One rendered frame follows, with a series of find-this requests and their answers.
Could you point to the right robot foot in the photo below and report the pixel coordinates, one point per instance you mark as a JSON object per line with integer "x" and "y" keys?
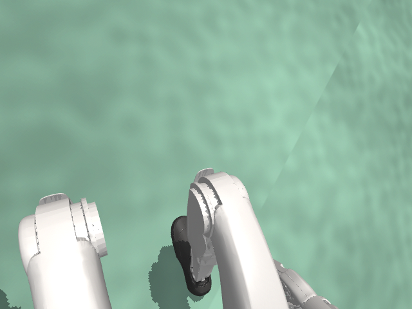
{"x": 182, "y": 250}

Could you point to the right robot arm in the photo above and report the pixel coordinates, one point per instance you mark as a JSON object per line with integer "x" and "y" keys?
{"x": 318, "y": 302}

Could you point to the right robot hand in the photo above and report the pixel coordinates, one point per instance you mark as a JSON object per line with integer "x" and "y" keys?
{"x": 296, "y": 289}

